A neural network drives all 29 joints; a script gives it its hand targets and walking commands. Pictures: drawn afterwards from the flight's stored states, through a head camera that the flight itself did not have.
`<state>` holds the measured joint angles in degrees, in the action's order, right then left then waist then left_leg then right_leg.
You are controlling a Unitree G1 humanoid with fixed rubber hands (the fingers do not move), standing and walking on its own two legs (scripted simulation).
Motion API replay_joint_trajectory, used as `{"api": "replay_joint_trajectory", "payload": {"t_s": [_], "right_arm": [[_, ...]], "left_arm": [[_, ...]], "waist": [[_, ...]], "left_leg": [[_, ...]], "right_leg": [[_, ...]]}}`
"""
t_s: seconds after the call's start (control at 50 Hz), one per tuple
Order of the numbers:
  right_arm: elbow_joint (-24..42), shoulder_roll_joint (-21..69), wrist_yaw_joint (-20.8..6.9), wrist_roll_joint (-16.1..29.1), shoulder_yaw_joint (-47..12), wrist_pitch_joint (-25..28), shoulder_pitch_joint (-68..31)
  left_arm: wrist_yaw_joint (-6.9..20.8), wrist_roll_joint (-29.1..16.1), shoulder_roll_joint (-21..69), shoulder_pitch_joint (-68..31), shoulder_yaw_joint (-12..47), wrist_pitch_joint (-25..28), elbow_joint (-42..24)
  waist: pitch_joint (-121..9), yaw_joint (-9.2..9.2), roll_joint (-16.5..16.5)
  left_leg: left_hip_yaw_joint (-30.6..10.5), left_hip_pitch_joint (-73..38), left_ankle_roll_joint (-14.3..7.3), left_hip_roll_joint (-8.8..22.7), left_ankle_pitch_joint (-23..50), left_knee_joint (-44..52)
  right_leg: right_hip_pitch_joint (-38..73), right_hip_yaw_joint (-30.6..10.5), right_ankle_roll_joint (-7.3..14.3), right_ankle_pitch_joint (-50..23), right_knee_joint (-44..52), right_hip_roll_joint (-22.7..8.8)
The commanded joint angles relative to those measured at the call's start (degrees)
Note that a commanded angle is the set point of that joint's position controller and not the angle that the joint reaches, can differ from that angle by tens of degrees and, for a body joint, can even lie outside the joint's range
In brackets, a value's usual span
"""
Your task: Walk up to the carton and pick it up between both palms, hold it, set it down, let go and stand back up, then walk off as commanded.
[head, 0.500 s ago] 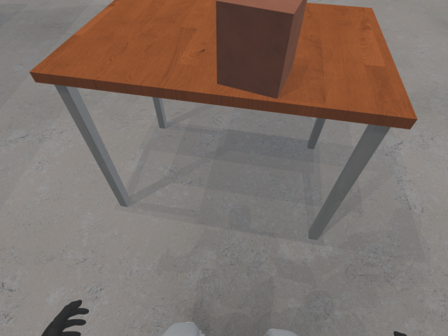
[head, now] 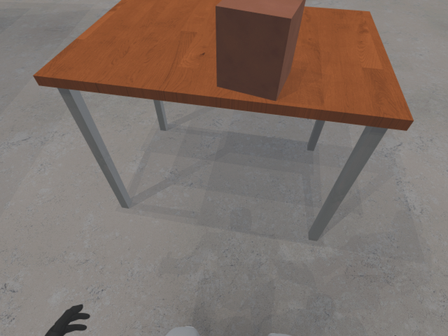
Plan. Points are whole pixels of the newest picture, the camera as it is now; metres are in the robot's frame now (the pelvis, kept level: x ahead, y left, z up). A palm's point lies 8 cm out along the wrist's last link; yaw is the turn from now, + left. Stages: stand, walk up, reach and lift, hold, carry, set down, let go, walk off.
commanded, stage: stand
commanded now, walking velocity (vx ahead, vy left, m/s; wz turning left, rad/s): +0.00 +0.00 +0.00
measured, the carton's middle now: (258, 43) +0.78 -0.04 +0.13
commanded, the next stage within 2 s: none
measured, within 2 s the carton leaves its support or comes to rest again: neither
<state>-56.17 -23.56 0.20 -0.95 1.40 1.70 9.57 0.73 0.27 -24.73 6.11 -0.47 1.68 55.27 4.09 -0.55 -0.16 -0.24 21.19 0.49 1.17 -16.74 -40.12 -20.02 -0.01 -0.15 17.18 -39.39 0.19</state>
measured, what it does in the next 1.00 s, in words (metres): stands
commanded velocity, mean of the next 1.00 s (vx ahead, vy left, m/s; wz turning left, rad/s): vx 0.00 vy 0.00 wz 0.00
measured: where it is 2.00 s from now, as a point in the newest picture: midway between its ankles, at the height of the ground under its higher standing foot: outside the picture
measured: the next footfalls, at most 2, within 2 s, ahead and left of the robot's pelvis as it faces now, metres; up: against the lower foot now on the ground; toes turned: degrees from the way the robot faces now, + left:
none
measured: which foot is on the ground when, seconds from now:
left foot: down 0.00-1.00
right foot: down 0.00-1.00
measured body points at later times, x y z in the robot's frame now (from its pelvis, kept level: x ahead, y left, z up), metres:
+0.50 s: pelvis +0.00 +0.00 +0.00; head +0.01 +0.00 +0.45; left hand +0.11 +0.33 -0.10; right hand +0.09 -0.32 -0.11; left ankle +0.05 +0.12 -0.72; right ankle +0.04 -0.12 -0.72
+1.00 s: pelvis +0.00 +0.00 +0.00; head +0.01 +0.00 +0.45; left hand +0.12 +0.33 -0.10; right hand +0.09 -0.32 -0.11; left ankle +0.05 +0.12 -0.72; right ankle +0.04 -0.12 -0.72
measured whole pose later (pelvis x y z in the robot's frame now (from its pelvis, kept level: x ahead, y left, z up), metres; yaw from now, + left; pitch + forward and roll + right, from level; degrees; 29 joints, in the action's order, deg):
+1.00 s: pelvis +0.00 +0.00 +0.00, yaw +0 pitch -2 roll -1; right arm -58.0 -23.2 0.1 -1.0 1.0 1.6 9.4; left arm 0.4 0.3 -24.7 6.1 0.0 1.7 56.6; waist 1.8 -0.5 -0.2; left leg -0.2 21.1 0.5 1.2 -16.1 -38.6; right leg -19.8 0.0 -0.2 16.4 -37.6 0.2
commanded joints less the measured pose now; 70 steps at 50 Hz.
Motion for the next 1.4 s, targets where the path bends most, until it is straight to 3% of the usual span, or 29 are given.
{"api": "replay_joint_trajectory", "payload": {"t_s": [0.0,0.04,0.06,0.08,0.14,0.2,0.26,0.32,0.34,0.38,0.42,0.48,0.52,0.58,0.66,0.7,0.74,0.8,0.86,0.9,0.94,1.0,1.02,1.04,1.08,1.14,1.28,1.34,1.38], "right_arm": [[2.21,-11.54,-0.82,0.52,0.98,0.64,-9.0],[2.74,-8.59,-0.22,0.14,0.7,0.26,-7.07],[1.81,-10.92,-0.43,0.12,1.04,0.54,-8.11],[1.47,-11.44,-0.39,0.29,1.58,0.7,-7.23],[1.06,-9.98,-0.29,0.09,0.61,0.91,-5.75],[0.16,-9.84,-0.08,0.31,0.7,0.0,-4.97],[1.41,-10.88,-0.26,0.09,0.76,0.31,-7.41],[0.88,-7.29,-0.6,0.25,-0.05,0.36,-6.92],[0.14,-7.62,-0.08,0.29,-0.43,0.31,-3.04],[-0.12,-12.11,-0.17,0.02,0.41,0.78,-4.87],[1.21,-9.29,-0.04,0.51,0.47,0.38,-7.02],[-0.15,-9.62,-0.31,-0.19,0.24,0.61,-6.63],[-0.68,-8.22,-0.37,0.54,0.11,0.21,-4.71],[-0.1,-6.88,-0.33,-0.09,-0.26,0.55,-6.25],[-0.89,-10.84,-0.45,0.47,0.84,0.55,-3.95],[-1.36,-10.57,-0.1,0.56,0.54,0.83,-4.73],[-0.45,-10.32,-0.2,-0.14,0.47,0.74,-7.09],[-1.31,-8.63,0.23,0.65,0.05,0.84,-3.17],[-0.14,-8.61,-0.17,0.15,0.42,0.92,-4.34],[-0.58,-10.02,-0.35,0.38,0.2,0.02,-6.44],[-0.71,-9.63,-0.06,0.41,0.32,0.59,-4.19],[-0.47,-8.17,0.11,0.09,0.21,0.56,-6.7],[-0.74,-7.26,-0.3,0.42,0.02,0.02,-4.93],[0.08,-10.38,-0.54,0.28,0.92,0.6,-5.02],[-0.2,-10.02,-0.28,0.19,0.76,0.53,-6.41],[-0.74,-9.48,0.16,0.02,0.56,0.75,-6.26],[-0.34,-9.16,-0.12,0.6,0.0,0.42,-4.51],[-0.57,-8.17,-0.46,0.45,-0.32,0.59,-4.99],[-0.52,-9.65,0.13,0.9,0.52,0.4,-4.46]], "left_arm": [[0.13,0.31,-8.28,-2.75,-0.59,1.07,0.13],[-0.42,0.25,-10.5,-4.47,-0.9,1.2,-0.58],[-0.42,0.02,-8.55,-3.79,-1.13,0.92,0.33],[-0.16,-0.16,-9.81,-4.87,-1.01,1.3,-0.61],[-0.32,-0.31,-9.72,-3.06,-1.44,1.55,0.43],[-0.47,0.74,-9.96,-3.31,-1.25,1.28,0.74],[-0.35,-0.09,-8.01,-2.38,-0.62,1.24,0.18],[-0.34,0.47,-10.01,-4.05,-1.07,1.31,0.7],[-0.29,0.05,-10.53,-2.48,-1.61,1.24,1.11],[-0.4,-0.57,-7.27,-0.44,-0.76,0.79,1.71],[-0.7,0.4,-9.53,-2.53,-1.03,0.48,1.26],[-0.89,0.59,-8.78,-3.2,-1.3,0.69,0.54],[-0.52,0.12,-10.02,-3.95,-0.64,0.45,1.72],[-0.65,0.54,-9.63,-4.69,-0.96,0.26,1.56],[-0.14,-0.27,-8.8,-2.15,-1.17,0.89,1.6],[-0.44,-0.39,-7.28,-3.19,-0.29,0.7,0.64],[-0.94,0.1,-7.74,-3.5,-0.57,1.2,1.65],[-0.68,0.14,-10.15,-4.05,-1.31,1.17,1.73],[-0.74,-0.22,-9.45,-2.04,-1.02,0.77,1.51],[-0.51,-0.11,-8.76,-2.0,-0.78,0.46,1.51],[-0.78,-0.18,-9.26,-1.37,-0.77,0.81,1.34],[-0.47,0.37,-9.44,-2.31,-0.88,1.12,2.34],[-0.48,0.8,-9.93,-5.37,-1.07,0.49,1.4],[-0.33,0.14,-10.37,-3.56,-1.7,0.51,1.41],[-0.41,0.36,-6.39,-1.66,0.11,1.02,1.95],[-0.45,-0.42,-7.99,-1.65,-0.51,0.48,2.15],[-0.93,0.63,-10.87,-3.15,-1.17,1.18,1.79],[-0.65,-0.24,-9.87,-2.34,-0.98,1.32,1.97],[-0.74,0.64,-10.26,-1.07,-0.66,1.2,3.0]], "waist": [[-7.22,-0.65,-2.22],[-9.42,1.23,0.36],[-9.41,0.28,-2.22],[-10.15,0.52,1.63],[-11.35,-0.04,-2.93],[-10.64,1.38,1.62],[-9.56,-0.19,-3.35],[-6.82,0.79,2.25],[-9.44,1.79,2.0],[-6.62,-1.18,-6.62],[-10.34,0.86,-0.84],[-9.94,0.18,-3.74],[-5.55,1.56,1.1],[-6.36,1.58,-0.35],[-11.01,1.55,2.21],[-8.07,0.15,-2.19],[-12.23,0.31,-1.52],[-13.25,1.11,4.47],[-11.57,0.67,-2.23],[-8.54,-1.23,-2.07],[-7.21,0.68,-3.39],[-5.88,0.03,-1.3],[-8.9,1.75,2.56],[-9.9,2.76,1.43],[-8.31,0.05,-3.33],[-11.22,-0.91,-3.04],[-12.85,2.48,0.09],[-11.66,1.18,-0.93],[-9.37,1.44,2.9]], "left_leg": [[-8.11,-4.74,-2.9,5.25,1.01,14.15],[-7.54,-7.26,-3.05,5.26,1.79,14.54],[-8.61,-7.84,-2.97,5.81,3.1,13.63],[-8.83,-7.77,-3.14,6.23,4.91,14.47],[-8.41,-8.37,-3.59,5.36,7.8,12.68],[-8.6,-10.0,-3.57,5.57,3.94,13.89],[-8.83,-6.95,-3.09,5.22,0.61,15.31],[-7.2,-6.32,-3.13,4.8,0.64,14.15],[-8.52,-9.75,-3.46,5.52,1.35,14.92],[-11.7,-5.61,-3.87,7.03,0.7,17.79],[-9.0,-8.46,-2.77,6.13,2.23,16.11],[-8.18,-7.98,-2.62,5.17,2.76,15.02],[-7.87,-6.78,-2.9,5.08,-1.6,14.39],[-8.36,-7.93,-3.29,5.15,-2.96,15.87],[-7.72,-9.38,-3.17,5.23,3.05,14.94],[-8.28,-7.46,-2.77,5.78,5.49,15.2],[-8.41,-10.22,-3.57,6.24,9.5,14.65],[-6.86,-9.97,-2.86,5.1,12.95,11.17],[-8.4,-9.9,-2.89,5.83,8.35,13.9],[-9.56,-5.7,-3.27,6.43,3.61,16.38],[-12.43,-4.71,-3.51,7.71,2.29,19.29],[-8.38,-5.38,-2.65,4.89,1.15,14.82],[-7.3,-7.66,-2.76,4.71,-1.1,15.26],[-8.27,-9.01,-2.79,5.15,0.27,16.7],[-9.78,-7.68,-3.24,5.55,0.08,18.26],[-9.84,-9.3,-3.11,6.71,4.15,17.96],[-5.88,-10.21,-2.42,4.56,7.13,14.97],[-8.29,-8.65,-2.45,5.5,3.19,18.3],[-6.15,-8.36,-2.78,4.82,2.88,15.06]], "right_leg": [[3.75,-8.84,3.75,-2.33,13.69,-6.51],[3.57,-9.06,4.02,-2.61,15.04,-6.64],[3.22,-9.96,4.31,-2.41,14.4,-6.97],[4.48,-8.56,3.41,-3.85,14.24,-6.36],[6.23,-9.45,3.94,-9.77,12.56,-6.23],[5.09,-9.68,3.82,-4.1,15.1,-7.24],[4.45,-9.66,3.44,-1.81,14.43,-6.14],[2.14,-10.12,3.28,-1.49,16.36,-7.22],[3.97,-10.23,3.38,-1.73,15.34,-6.75],[5.46,-8.01,3.64,-6.12,12.25,-5.29],[6.24,-8.63,4.02,-5.85,14.01,-6.68],[4.42,-10.57,4.12,-0.08,15.23,-6.98],[1.05,-10.88,3.21,4.95,18.31,-6.27],[0.05,-11.75,3.8,6.98,18.23,-7.7],[6.43,-8.93,2.68,-4.47,15.46,-7.02],[5.08,-8.58,3.16,-7.88,14.85,-6.63],[8.19,-7.56,3.07,-10.68,13.35,-6.87],[8.66,-9.74,3.81,-14.03,14.43,-8.85],[5.86,-9.28,3.55,-7.09,13.29,-7.12],[5.9,-8.35,3.38,-1.27,14.57,-6.75],[5.73,-6.85,3.02,-4.03,12.92,-5.78],[3.89,-10.88,3.98,-0.11,17.68,-7.84],[3.66,-11.02,3.89,3.48,19.03,-8.59],[5.02,-7.74,3.25,0.61,17.32,-6.42],[5.0,-7.28,3.58,-4.16,15.16,-5.8],[4.88,-8.69,3.76,-3.8,14.02,-6.38],[8.75,-8.72,3.12,-9.29,16.05,-7.74],[8.34,-6.95,2.26,-4.71,15.78,-6.22],[6.76,-9.25,3.42,-4.41,18.29,-7.7]]}}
